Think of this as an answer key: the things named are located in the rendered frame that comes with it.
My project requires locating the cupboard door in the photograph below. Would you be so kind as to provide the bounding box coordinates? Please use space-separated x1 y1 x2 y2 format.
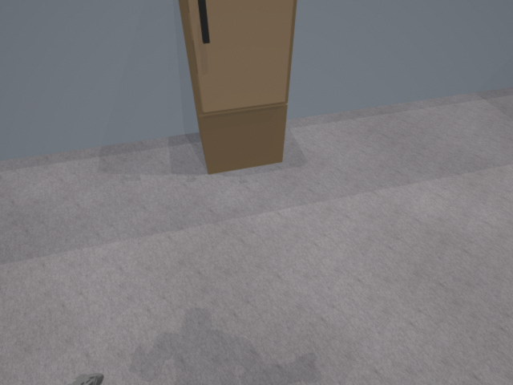
188 0 293 112

